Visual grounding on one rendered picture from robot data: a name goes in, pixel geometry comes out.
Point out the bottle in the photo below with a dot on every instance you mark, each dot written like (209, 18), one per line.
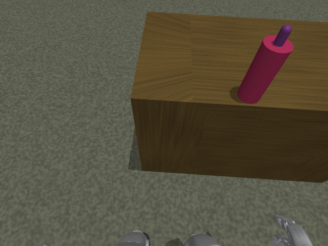
(271, 55)

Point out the right robot hand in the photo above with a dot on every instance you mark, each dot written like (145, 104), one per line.
(296, 235)

